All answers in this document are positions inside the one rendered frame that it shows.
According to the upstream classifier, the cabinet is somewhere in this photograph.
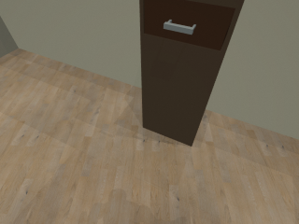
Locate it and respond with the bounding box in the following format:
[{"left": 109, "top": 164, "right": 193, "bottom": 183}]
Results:
[{"left": 139, "top": 0, "right": 245, "bottom": 147}]

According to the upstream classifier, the handle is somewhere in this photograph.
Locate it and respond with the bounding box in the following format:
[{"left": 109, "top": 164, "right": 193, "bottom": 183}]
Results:
[{"left": 164, "top": 20, "right": 196, "bottom": 35}]

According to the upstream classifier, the drawer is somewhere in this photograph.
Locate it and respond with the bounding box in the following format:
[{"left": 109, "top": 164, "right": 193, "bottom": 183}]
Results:
[{"left": 144, "top": 0, "right": 235, "bottom": 50}]

